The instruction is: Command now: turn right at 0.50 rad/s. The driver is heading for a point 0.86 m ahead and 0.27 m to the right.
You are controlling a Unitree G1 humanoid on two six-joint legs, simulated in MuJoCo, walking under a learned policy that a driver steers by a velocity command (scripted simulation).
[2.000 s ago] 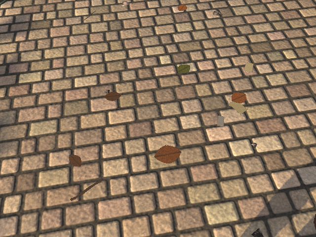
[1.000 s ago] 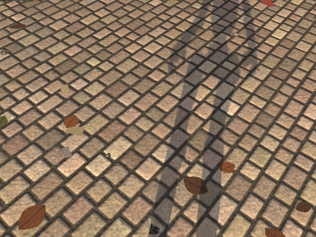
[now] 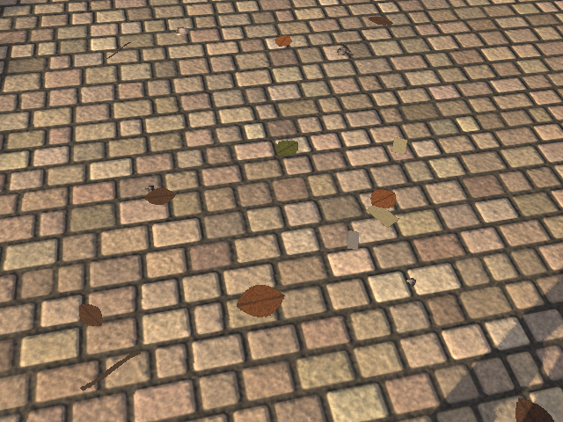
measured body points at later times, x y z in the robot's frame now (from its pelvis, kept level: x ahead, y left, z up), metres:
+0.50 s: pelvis +0.09 -0.09 +0.00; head +0.10 -0.13 +0.45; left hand +0.24 +0.16 -0.11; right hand +0.15 -0.40 -0.11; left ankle +0.20 +0.04 -0.67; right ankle -0.03 -0.11 -0.74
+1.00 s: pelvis +0.47 -0.27 +0.00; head +0.49 -0.28 +0.45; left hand +0.78 -0.19 -0.06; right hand +0.28 -0.48 -0.13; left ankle +0.45 -0.17 -0.74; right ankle +0.52 -0.47 -0.69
